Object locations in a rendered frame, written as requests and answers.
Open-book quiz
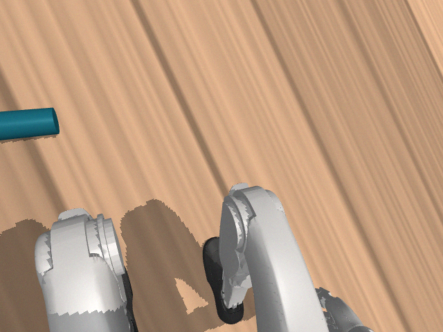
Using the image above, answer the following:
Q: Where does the right robot foot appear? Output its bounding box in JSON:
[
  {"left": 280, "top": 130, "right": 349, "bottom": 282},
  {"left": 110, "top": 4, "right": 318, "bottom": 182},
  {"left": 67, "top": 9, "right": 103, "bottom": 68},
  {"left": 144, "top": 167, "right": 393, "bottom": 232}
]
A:
[{"left": 203, "top": 237, "right": 244, "bottom": 324}]

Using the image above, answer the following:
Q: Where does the left robot foot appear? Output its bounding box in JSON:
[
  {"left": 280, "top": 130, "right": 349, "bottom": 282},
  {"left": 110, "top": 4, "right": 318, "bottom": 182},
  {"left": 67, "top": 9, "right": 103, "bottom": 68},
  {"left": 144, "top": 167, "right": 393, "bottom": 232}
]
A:
[{"left": 122, "top": 267, "right": 138, "bottom": 332}]

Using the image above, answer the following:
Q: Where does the can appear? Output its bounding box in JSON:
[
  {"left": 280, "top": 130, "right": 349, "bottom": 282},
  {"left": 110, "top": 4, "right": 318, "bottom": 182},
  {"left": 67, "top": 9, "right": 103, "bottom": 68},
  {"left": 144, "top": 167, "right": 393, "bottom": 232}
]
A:
[{"left": 0, "top": 108, "right": 60, "bottom": 140}]

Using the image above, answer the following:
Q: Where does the right robot hand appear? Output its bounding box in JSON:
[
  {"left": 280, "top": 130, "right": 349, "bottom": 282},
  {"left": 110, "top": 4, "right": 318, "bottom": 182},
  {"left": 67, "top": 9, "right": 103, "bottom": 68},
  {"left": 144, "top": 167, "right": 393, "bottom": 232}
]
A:
[{"left": 315, "top": 287, "right": 363, "bottom": 332}]

